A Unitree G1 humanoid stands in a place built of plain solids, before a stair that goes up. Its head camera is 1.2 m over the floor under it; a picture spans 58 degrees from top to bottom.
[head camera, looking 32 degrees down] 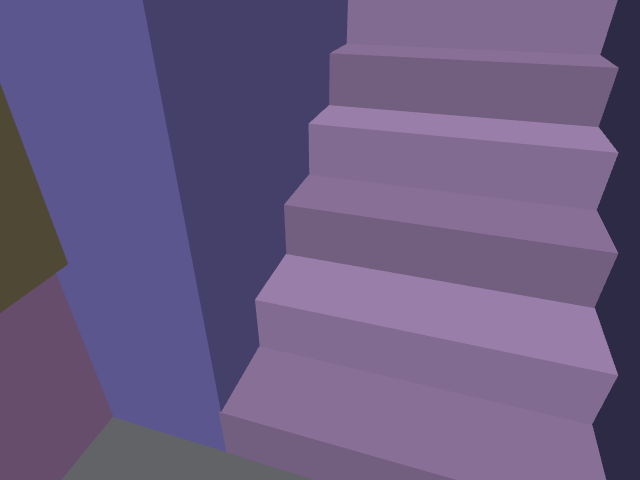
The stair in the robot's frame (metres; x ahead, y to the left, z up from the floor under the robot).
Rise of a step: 0.19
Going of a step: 0.26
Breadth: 0.97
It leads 17 degrees to the right of straight ahead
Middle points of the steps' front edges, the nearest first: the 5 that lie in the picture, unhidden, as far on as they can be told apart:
0.60 -0.19 0.19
0.85 -0.26 0.38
1.09 -0.34 0.56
1.34 -0.41 0.75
1.58 -0.49 0.94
